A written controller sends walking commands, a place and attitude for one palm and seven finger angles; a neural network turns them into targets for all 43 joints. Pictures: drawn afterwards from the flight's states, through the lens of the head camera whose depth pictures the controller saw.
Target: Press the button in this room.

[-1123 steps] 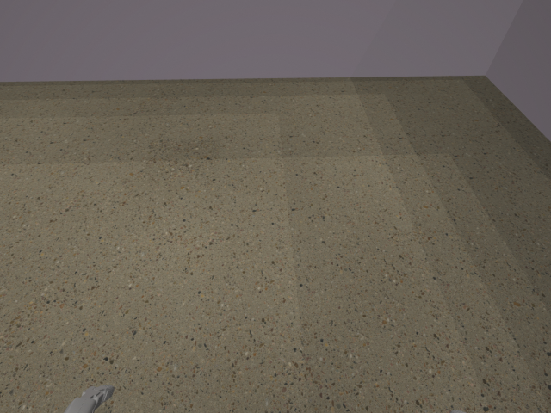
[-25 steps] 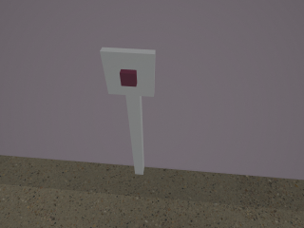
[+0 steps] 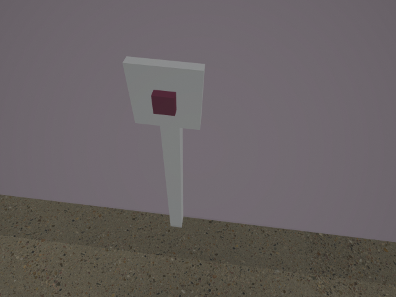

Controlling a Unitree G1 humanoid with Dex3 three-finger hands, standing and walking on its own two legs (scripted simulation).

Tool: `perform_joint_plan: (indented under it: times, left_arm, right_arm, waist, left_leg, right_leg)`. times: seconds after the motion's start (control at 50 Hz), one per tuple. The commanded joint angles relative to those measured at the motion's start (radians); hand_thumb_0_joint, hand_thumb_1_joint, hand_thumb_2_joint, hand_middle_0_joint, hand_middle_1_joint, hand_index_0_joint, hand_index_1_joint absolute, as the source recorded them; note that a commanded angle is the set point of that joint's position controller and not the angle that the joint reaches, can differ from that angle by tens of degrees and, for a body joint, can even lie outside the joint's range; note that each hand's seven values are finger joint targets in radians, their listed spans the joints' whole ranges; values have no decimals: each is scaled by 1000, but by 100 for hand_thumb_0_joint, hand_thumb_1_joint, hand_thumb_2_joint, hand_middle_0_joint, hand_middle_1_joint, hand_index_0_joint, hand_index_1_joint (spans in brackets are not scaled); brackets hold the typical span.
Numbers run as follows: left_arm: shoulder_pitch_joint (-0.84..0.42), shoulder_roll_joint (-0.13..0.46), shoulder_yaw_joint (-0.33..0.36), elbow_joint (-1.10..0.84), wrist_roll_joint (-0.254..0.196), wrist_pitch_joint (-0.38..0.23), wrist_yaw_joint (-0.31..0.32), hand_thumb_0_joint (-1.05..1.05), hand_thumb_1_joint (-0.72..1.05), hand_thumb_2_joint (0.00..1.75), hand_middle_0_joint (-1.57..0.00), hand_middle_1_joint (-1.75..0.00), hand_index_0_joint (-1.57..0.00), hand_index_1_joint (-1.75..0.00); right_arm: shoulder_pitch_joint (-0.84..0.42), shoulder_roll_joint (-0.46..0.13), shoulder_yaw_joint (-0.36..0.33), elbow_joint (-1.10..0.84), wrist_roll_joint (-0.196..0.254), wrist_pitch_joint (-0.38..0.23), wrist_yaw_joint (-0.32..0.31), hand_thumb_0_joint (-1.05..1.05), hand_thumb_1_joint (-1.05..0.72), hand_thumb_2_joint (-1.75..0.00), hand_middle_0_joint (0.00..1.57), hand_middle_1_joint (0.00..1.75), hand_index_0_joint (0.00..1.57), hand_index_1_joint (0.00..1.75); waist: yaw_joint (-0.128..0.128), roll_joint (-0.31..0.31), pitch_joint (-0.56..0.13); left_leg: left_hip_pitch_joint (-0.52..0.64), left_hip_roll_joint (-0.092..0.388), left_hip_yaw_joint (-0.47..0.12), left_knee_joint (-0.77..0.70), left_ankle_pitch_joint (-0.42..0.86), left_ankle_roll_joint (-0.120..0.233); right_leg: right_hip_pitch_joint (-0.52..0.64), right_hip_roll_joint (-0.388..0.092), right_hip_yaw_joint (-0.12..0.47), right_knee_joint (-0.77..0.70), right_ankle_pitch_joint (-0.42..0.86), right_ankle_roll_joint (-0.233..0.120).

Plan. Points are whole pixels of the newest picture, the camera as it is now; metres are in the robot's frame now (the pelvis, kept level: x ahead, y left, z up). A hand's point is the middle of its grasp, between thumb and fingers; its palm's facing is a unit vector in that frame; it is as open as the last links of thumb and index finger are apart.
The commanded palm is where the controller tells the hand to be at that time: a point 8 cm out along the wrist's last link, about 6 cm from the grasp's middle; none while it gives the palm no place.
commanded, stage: come to a stop and stand still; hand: left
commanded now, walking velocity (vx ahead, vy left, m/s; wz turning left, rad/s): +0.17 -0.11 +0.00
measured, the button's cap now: (164, 102) +0.54 +0.13 +0.09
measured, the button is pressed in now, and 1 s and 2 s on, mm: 0 0 0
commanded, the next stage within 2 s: look again from close up in 1.18 s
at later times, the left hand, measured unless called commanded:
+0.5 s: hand out of the picture +0.15 +0.17 -0.16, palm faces -0.05 -0.96 -0.27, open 7.3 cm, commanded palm none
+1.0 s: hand out of the picture +0.03 +0.19 -0.17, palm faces +0.02 -0.98 -0.19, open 7.4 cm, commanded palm none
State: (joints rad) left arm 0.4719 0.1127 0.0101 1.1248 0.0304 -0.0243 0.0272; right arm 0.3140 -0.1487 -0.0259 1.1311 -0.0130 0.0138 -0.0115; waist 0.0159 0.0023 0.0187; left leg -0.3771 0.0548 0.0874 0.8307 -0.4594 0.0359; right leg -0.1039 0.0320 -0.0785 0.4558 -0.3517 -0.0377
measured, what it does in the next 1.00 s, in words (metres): steps on the spot: left foot, then right foot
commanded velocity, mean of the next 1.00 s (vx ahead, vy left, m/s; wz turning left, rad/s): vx -0.01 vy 0.00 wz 0.00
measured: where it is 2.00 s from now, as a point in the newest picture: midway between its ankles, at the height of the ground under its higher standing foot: outside the picture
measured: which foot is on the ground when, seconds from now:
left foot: up 0.00-0.06, down 0.08-0.52, up 0.54-0.88, down 0.90-1.00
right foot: down 0.00-0.10, up 0.12-0.48, down 0.50-0.90, up 0.92-1.00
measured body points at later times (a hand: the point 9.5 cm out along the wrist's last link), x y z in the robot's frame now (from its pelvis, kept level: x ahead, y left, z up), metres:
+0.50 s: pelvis +0.06 -0.02 +0.00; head +0.08 -0.03 +0.45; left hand +0.15 +0.22 -0.14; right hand +0.04 -0.24 -0.17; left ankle +0.06 +0.09 -0.73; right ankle +0.09 -0.16 -0.73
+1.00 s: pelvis +0.00 +0.00 +0.01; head -0.01 +0.02 +0.46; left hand +0.03 +0.24 -0.16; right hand +0.00 -0.23 -0.14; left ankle -0.01 +0.10 -0.73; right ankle +0.05 -0.14 -0.69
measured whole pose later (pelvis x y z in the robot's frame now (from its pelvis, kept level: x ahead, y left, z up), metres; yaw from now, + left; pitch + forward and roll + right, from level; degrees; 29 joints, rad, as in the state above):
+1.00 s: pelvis +0.00 +0.00 +0.01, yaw -2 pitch -1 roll -1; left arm 0.28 0.19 0.06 1.04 0.03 0.07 0.02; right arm 0.33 -0.15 -0.04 1.03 -0.03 0.02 -0.03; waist -0.01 -0.02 -0.02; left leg -0.17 0.02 0.06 0.47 -0.28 0.04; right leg -0.45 -0.04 -0.03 0.81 -0.33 0.01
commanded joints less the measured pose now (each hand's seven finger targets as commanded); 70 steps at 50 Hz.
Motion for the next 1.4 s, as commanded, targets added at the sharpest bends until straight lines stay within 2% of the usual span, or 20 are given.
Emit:
perform_joint_plan:
  times: [0.0,0.04,0.08,0.1,0.2,0.34,0.46,0.5,0.64,0.76,0.84,0.88,0.9,0.98,1.22,1.26,1.28,1.32,1.36,1.38]
  left_arm:
    - [62,140,33,-10,1,-16,7,0,90,90,-20,-30,-20,-30]
    - [26,114,30,-14,-8,-7,0,0,90,90,-20,-30,-20,-30]
    - [29,47,17,-47,-12,-8,-8,0,90,90,-20,-30,-20,-30]
    - [10,70,24,-60,-1,4,-3,0,90,90,-20,-30,-20,-30]
    - [10,17,25,-38,-2,47,-1,0,90,90,-20,-30,-20,-30]
    - [-135,67,47,-139,0,72,-2,0,90,90,-20,-30,-20,-30]
    - [-103,123,59,-150,-2,30,5,0,90,90,-20,-30,-20,-30]
    - [-115,252,73,-163,0,11,17,0,90,90,-20,-30,-20,-30]
    - [-257,223,79,-211,-3,23,27,0,90,90,-20,-30,-20,-30]
    - [-233,244,94,-211,10,35,21,0,90,90,-20,-30,-20,-30]
    - [-273,221,87,-198,-2,50,10,0,90,90,-20,-30,-20,-30]
    - [-268,103,60,-220,-17,56,-1,0,90,90,-20,-30,-20,-30]
    - [-309,110,61,-232,-9,54,-6,0,90,90,-20,-30,-20,-30]
    - [-175,100,60,-134,5,44,-33,0,90,90,-20,-30,-20,-30]
    - [-235,58,32,-125,-6,35,-29,0,90,90,-20,-30,-20,-30]
    - [-94,102,11,-19,-8,16,19,0,90,90,-20,-30,-20,-30]
    - [-20,140,13,-43,-9,6,15,0,90,90,-20,-30,-20,-30]
    - [-90,183,17,-56,-10,-21,12,0,90,90,-20,-30,-20,-30]
    - [-148,181,9,-64,-5,-9,11,0,90,90,-20,-30,-20,-30]
    - [-150,163,11,-62,-14,-11,11,0,90,90,-20,-30,-20,-30]
  right_arm:
    - [-49,-24,-9,-94,1,-56,0,0,-90,-90,20,30,20,30]
    - [116,-45,-15,-30,-4,-66,-12,0,-90,-90,20,30,20,30]
    - [293,-211,-53,15,-12,-69,-36,0,-90,-90,20,30,20,30]
    - [249,-206,-48,0,-8,-56,-41,0,-90,-90,20,30,20,30]
    - [29,-112,-9,-56,-4,-63,-54,0,-90,-90,20,30,20,30]
    - [5,-150,-51,-82,-11,-37,-52,0,-90,-90,20,30,20,30]
    - [-13,-128,-69,-98,-12,-10,-21,0,-90,-90,20,30,20,30]
    - [47,-32,-55,-122,4,6,-16,0,-90,-90,20,30,20,30]
    - [-6,-78,-62,-113,-6,42,2,0,-90,-90,20,30,20,30]
    - [-12,-65,-54,-143,-6,29,13,0,-90,-90,20,30,20,30]
    - [176,-50,-40,-84,-6,11,6,0,-90,-90,20,30,20,30]
    - [170,-168,-55,-104,-24,-6,-7,0,-90,-90,20,30,20,30]
    - [97,-198,-56,-139,-22,-4,-14,0,-90,-90,20,30,20,30]
    - [7,-132,-29,-141,-15,-37,-28,0,-90,-90,20,30,20,30]
    - [181,-103,-25,-29,-21,-46,-46,0,-90,-90,20,30,20,30]
    - [24,-172,-21,-77,-4,-60,-23,0,-90,-90,20,30,20,30]
    - [-17,-61,-4,-130,-9,-51,-9,0,-90,-90,20,30,20,30]
    - [107,11,20,-107,-16,-44,-3,0,-90,-90,20,30,20,30]
    - [151,45,20,-95,-7,-51,7,0,-90,-90,20,30,20,30]
    - [159,0,18,-76,-8,-45,0,0,-90,-90,20,30,20,30]
  waist:
    - [-23,-83,74]
    - [-89,-46,32]
    - [-122,265,-50]
    - [-105,161,-19]
    - [-3,99,77]
    - [-20,157,13]
    - [20,55,-59]
    - [2,-257,-121]
    - [-11,-171,-23]
    - [12,-167,-13]
    - [-69,-123,-41]
    - [-69,325,60]
    - [-64,298,162]
    - [4,86,100]
    - [-67,127,46]
    - [27,132,27]
    - [66,-94,60]
    - [-20,-116,-41]
    - [-57,52,-61]
    - [-54,-67,-66]
  left_leg:
    - [-17,2,44,-163,91,-2]
    - [271,-7,48,-346,250,8]
    - [502,413,-466,-540,498,168]
    - [418,453,-447,-549,541,219]
    - [132,284,-94,-515,953,127]
    - [213,265,-50,-457,967,121]
    - [152,150,-7,-264,494,16]
    - [1,-30,4,12,-138,-55]
    - [-61,-12,-86,279,43,-79]
    - [39,-24,-38,-27,-2,-61]
    - [353,-59,7,-399,117,-35]
    - [221,231,-420,-711,-245,63]
    - [58,311,-497,-794,-305,125]
    - [111,188,-290,-720,-54,87]
    - [251,225,-226,-582,438,134]
    - [7,203,-125,-376,475,62]
    - [-78,46,-48,-314,56,6]
    - [47,-28,-19,-176,13,-21]
    - [171,-57,-24,-335,106,-29]
    - [177,-15,-75,-308,188,-24]
  right_leg:
    - [-35,-244,211,-116,382,-152]
    - [-180,-144,111,77,353,-82]
    - [-489,-23,5,524,-188,17]
    - [-474,-70,68,624,-219,8]
    - [-301,-121,65,515,-23,65]
    - [-310,-91,30,389,38,63]
    - [-59,-114,14,1,340,62]
    - [10,-429,313,-64,848,-90]
    - [-146,-357,200,-148,402,-123]
    - [-191,-350,266,-238,-34,-124]
    - [-358,-243,175,-182,-202,-24]
    - [-492,-51,-9,211,-159,56]
    - [-505,-70,53,339,-101,45]
    - [-465,-60,81,564,90,50]
    - [-337,-87,24,215,-24,59]
    - [-90,-144,97,178,165,-2]
    - [-98,-140,152,-26,-12,1]
    - [-143,-292,294,-123,54,-90]
    - [-201,-223,162,-18,46,-60]
    - [-208,-152,150,25,31,-35]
